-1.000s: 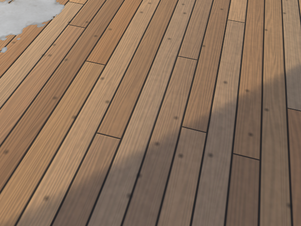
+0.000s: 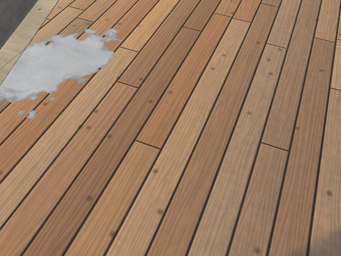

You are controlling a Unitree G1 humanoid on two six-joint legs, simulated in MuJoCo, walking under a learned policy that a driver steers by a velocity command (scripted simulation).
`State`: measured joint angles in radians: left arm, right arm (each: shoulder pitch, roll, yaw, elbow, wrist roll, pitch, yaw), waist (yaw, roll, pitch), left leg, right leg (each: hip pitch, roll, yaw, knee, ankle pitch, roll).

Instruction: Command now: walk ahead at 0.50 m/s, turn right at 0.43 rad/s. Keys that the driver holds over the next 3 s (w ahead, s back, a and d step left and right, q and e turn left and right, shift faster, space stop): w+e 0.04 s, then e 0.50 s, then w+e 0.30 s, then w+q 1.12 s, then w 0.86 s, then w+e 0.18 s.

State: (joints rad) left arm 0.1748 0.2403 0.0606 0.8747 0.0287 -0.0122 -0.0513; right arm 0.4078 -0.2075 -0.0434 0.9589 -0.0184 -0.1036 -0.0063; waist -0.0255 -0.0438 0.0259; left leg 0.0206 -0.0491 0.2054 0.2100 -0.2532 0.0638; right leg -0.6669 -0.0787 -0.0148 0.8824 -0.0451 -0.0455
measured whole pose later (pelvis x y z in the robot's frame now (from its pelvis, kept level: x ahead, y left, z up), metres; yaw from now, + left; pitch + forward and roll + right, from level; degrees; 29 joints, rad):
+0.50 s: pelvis +0.18 -0.03 -0.01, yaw -17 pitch +1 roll +1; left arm 0.26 0.27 0.07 0.82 0.01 0.00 0.00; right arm 0.13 -0.24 -0.04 0.78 -0.03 0.03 -0.03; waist 0.04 0.03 0.08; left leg -0.61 0.08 -0.07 1.01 -0.31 -0.06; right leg -0.30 0.14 0.05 0.40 -0.12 -0.13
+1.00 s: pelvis +0.32 -0.03 +0.00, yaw -31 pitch +2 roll +0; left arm 0.19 0.31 0.07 0.74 0.05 -0.01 -0.06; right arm 0.40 -0.25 -0.04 0.83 -0.01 -0.07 0.00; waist -0.04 -0.06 -0.02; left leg -0.04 -0.02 0.00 0.27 -0.26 0.03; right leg -0.58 0.02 0.08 0.95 -0.23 -0.01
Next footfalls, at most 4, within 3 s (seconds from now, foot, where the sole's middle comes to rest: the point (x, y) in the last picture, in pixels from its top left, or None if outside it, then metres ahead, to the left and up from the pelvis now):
0.18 right None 0.26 -0.09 -0.78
0.76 left None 0.34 0.07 -0.78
1.18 right None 0.45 -0.25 -0.78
1.70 left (202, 184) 0.80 -0.15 -0.78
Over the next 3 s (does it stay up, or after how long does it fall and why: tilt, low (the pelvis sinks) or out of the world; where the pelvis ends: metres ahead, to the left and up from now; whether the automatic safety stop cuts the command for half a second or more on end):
stays up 1.34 -0.18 0.00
